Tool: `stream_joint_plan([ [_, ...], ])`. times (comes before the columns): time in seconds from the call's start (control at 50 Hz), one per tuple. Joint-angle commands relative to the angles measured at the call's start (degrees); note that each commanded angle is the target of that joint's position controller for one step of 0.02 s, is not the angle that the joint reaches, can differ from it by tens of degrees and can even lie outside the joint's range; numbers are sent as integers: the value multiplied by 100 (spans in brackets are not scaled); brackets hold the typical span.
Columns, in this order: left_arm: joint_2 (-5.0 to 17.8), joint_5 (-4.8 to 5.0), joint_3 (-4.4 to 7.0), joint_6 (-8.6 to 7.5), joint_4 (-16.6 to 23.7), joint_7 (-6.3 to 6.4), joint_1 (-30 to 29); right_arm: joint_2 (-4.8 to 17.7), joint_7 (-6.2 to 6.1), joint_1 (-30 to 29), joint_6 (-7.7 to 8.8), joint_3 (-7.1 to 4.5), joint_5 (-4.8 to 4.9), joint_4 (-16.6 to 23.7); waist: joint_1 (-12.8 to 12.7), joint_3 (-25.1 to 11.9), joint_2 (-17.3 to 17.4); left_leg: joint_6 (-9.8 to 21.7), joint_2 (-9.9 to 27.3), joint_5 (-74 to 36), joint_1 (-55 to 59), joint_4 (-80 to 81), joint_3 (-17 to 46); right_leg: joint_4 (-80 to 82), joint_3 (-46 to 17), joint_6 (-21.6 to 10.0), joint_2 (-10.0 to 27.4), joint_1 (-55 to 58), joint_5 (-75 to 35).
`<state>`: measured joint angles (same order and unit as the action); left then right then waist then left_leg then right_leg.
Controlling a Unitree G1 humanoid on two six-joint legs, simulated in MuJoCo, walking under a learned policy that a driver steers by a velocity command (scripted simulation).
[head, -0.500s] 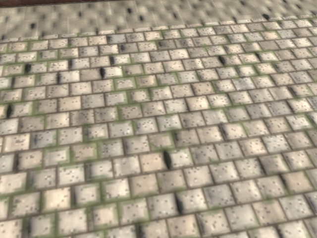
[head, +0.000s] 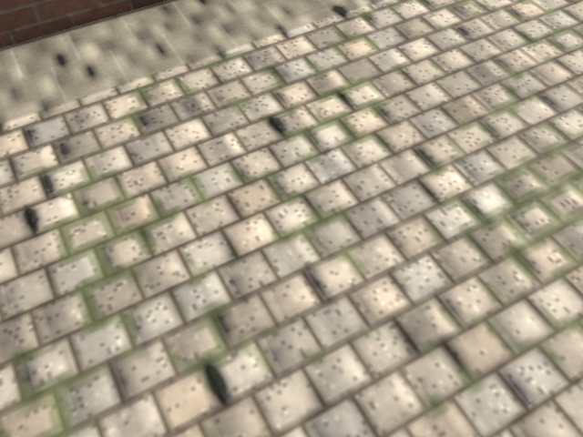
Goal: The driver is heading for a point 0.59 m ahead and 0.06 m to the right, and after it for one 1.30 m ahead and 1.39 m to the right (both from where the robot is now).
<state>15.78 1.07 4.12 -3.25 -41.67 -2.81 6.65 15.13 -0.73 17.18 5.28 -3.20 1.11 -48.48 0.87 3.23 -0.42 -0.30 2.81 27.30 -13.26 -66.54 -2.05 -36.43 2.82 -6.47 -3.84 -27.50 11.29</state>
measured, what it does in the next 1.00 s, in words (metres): walks ahead, turning right: left foot, then right foot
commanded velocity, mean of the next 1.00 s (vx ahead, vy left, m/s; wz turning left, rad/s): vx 0.42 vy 0.00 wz -0.49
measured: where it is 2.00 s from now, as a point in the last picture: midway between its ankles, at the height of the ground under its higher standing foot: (341, 390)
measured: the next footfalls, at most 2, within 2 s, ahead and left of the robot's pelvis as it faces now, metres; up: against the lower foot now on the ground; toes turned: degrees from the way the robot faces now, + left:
left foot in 0.40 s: +0.42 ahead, +0.11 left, +0.00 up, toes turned -18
right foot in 0.88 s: +0.56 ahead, -0.21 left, +0.00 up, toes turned -27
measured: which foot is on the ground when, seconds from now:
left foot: up 0.00-0.38, down 0.40-0.90, up 0.92-1.00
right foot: down 0.00-0.42, up 0.44-0.86, down 0.88-1.00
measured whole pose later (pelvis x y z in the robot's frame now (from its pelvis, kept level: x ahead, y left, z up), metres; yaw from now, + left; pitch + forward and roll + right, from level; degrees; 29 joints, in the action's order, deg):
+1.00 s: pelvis +0.47 -0.07 +0.01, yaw -30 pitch +3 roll +1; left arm 16.4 0.1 3.4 -1.2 -34.1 -1.4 6.7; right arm 17.9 -0.8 11.5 2.7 -2.7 -0.1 -44.4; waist 1.3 3.2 0.8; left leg -2.4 1.0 29.1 -25.6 -68.8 1.4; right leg -30.8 -1.5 -3.7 -3.6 -27.9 5.9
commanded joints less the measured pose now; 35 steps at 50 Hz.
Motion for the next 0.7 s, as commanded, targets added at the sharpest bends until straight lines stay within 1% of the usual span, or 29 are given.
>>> stream_joint_plan([
  [0.02, 758, 18, 217, -88, 166, 61, 922, 715, 22, -549, 404, -114, 13, 816, -350, -952, 153, 168, 234, -595, -3115, -769, 739, 1978, -3015, -1213, 1708, 3174, -626],
  [0.04, 580, -17, 163, -94, 273, 78, 617, 787, -13, -452, 341, -175, -105, 787, -124, -760, 89, 112, 389, -814, -2681, -372, 732, 2082, -2590, -1126, 1518, 2497, -1134],
  [0.06, 527, -54, 140, -94, 356, 100, 502, 784, -6, -340, 251, -199, -141, 788, 22, -702, -12, 50, 459, -935, -2348, -179, 741, 2219, -2406, -1105, 1369, 2070, -1341],
  [0.1, 647, -38, 174, -124, 371, 151, 542, 631, -14, -301, 126, -182, -196, 844, 103, -630, -72, -133, 442, -1131, -2177, 260, 605, 2334, -2090, -1138, 1233, 1598, -1875],
  [0.14, 811, -28, 216, -125, 336, 232, 724, 524, -35, -658, 69, -142, -226, 1002, 27, -491, -118, -294, 352, -1625, -2267, 926, 495, 2366, -1806, -1071, 1085, 1335, -2128],
  [0.18, 851, 9, 228, -87, 292, 293, 920, 412, -28, -1144, 75, -87, -223, 1139, -159, -422, -238, -345, 189, -2364, -2199, 1878, 458, 2283, -1624, -869, 876, 1256, -1904],
  [0.22, 855, 37, 227, -40, 261, 328, 1086, 324, 23, -1571, 109, -36, -180, 1237, -357, -416, -395, -340, -27, -2973, -1928, 2790, 429, 2170, -1599, -700, 754, 1235, -1431],
  [0.24, 871, 41, 228, -22, 244, 337, 1168, 341, 55, -1741, 127, -32, -141, 1279, -438, -414, -452, -344, -126, -3135, -1804, 3089, 411, 2132, -1688, -660, 775, 1261, -1216],
  [0.28, 894, 63, 234, 12, 194, 348, 1335, 453, 116, -1977, 177, -57, -80, 1376, -528, -400, -517, -304, -220, -3142, -1695, 3438, 497, 1948, -2012, -634, 933, 1476, -932],
  [0.32, 856, 70, 228, 43, 181, 372, 1397, 626, 172, -1984, 237, -120, -66, 1421, -474, -419, -561, -189, -262, -2854, -1577, 3761, 633, 1633, -2418, -562, 1092, 1832, -701],
  [0.34, 873, 58, 238, 55, 197, 384, 1352, 701, 188, -1892, 267, -155, -57, 1419, -392, -424, -641, -106, -266, -2607, -1441, 3833, 663, 1479, -2600, -513, 1163, 1947, -701],
  [0.36, 871, 45, 245, 69, 227, 390, 1268, 761, 188, -1671, 295, -193, -50, 1380, -252, -455, -738, -4, -277, -2393, -1163, 3921, 633, 1295, -2718, -449, 1174, 1991, -792],
  [0.38, 771, 34, 214, 77, 280, 386, 1154, 840, 164, -1201, 323, -258, -70, 1262, 17, -620, -744, 140, -303, -2422, -508, 4170, 529, 915, -2673, -323, 990, 1915, -1039],
  [0.4, 498, -9, 114, 54, 366, 358, 1090, 1051, 124, -523, 353, -341, -163, 1178, 352, -1197, -520, 431, 189, -2375, 710, 4089, 896, -131, -2374, -125, 681, 1536, -1007],
  [0.42, 123, 4, 1, 19, 507, 357, 1571, 1518, 76, 284, 337, -454, -289, 1100, 381, -2111, 633, 1118, 1477, -1838, 2837, 4146, 2669, -2074, -1615, 275, -38, -53, 376],
  [0.44, 263, 112, -38, -20, 584, 361, 1947, 1459, 132, 569, 262, -463, -193, 925, 255, -2405, 2101, 1631, 2252, -421, 3473, 4742, 4778, -3369, -1324, 427, -96, -1452, 2326],
  [0.46, 813, 151, 90, 1, 476, 358, 1679, 936, 122, 281, 226, -327, -120, 1048, 359, -1626, 1262, 1428, 2086, 360, 2862, 4927, 4362, -3937, -1449, 478, 272, -1902, 1903],
  [0.48, 893, 81, 114, 34, 543, 352, 1174, 725, 104, 71, 168, -257, -125, 1062, 401, -1029, 728, 1208, 1809, 46, 2126, 4971, 3486, -4008, -1219, 504, 456, -1892, 1411],
  [0.5, 779, 5, 102, 38, 609, 337, 927, 628, 116, -151, 134, -202, -161, 1020, 279, -601, 438, 1146, 1531, -610, 1383, 5118, 2852, -3762, -1130, 514, 597, -1710, 1067],
  [0.52, 676, -21, 112, 41, 632, 315, 842, 510, 126, -280, 132, -154, -187, 969, 145, -385, 475, 1111, 1302, -1077, 918, 5272, 2400, -3466, -1137, 502, 741, -1507, 850],
  [0.54, 552, 18, 94, 56, 621, 287, 929, 489, 139, -343, 145, -138, -202, 927, 22, -302, 621, 1090, 1146, -1352, 584, 5418, 2059, -3267, -1085, 496, 817, -1238, 747],
  [0.56, 436, 34, 70, 73, 588, 272, 994, 475, 156, -341, 170, -141, -176, 871, -27, -304, 677, 1139, 1062, -1602, 441, 5531, 1811, -3093, -999, 506, 824, -1109, 700],
  [0.58, 366, 20, 51, 85, 591, 268, 967, 522, 170, -311, 195, -155, -148, 809, -53, -292, 661, 1210, 1042, -1875, 385, 5617, 1607, -2889, -941, 526, 827, -1098, 617],
  [0.6, 322, -7, 31, 86, 630, 270, 849, 620, 174, -280, 214, -181, -134, 746, -66, -266, 599, 1276, 1066, -2141, 396, 5695, 1465, -2612, -910, 550, 855, -1176, 475],
  [0.64, 253, -65, -24, 53, 704, 256, 552, 773, 164, -214, 208, -219, -103, 633, -30, -271, 459, 1344, 1100, -2599, 538, 5780, 1216, -1950, -799, 599, 959, -1282, 14],
  [0.66, 215, -71, -52, 23, 722, 233, 401, 820, 155, -191, 185, -226, -84, 587, 13, -277, 426, 1317, 1057, -2736, 586, 5799, 1049, -1576, -717, 610, 986, -1234, -283],
  [0.7, 128, -59, -98, -21, 743, 181, 89, 901, 119, -248, 125, -229, -105, 520, 106, -194, 444, 1156, 918, -3757, 547, 5676, 471, -800, -520, 631, 885, -915, -811],
])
